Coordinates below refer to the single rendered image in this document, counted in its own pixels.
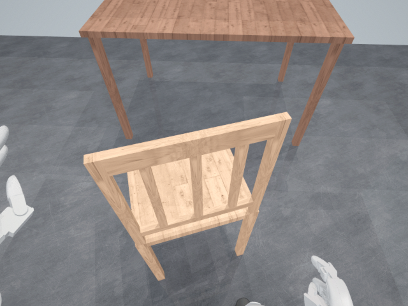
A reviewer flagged chair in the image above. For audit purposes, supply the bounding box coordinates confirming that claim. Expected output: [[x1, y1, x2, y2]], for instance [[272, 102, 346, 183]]
[[84, 112, 292, 281]]

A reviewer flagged robot left hand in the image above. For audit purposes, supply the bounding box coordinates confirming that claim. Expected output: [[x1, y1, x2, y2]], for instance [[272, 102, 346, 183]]
[[0, 126, 34, 244]]

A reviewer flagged table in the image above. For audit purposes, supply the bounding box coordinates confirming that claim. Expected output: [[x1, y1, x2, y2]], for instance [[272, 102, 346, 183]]
[[79, 0, 354, 146]]

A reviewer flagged robot right hand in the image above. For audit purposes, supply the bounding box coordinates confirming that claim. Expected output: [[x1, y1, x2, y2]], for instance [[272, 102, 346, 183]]
[[304, 256, 353, 306]]

